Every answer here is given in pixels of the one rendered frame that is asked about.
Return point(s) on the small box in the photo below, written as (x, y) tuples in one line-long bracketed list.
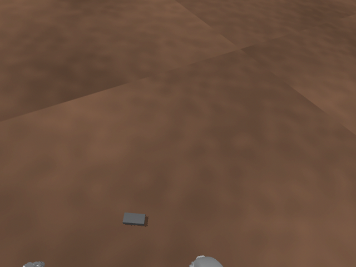
[(134, 219)]

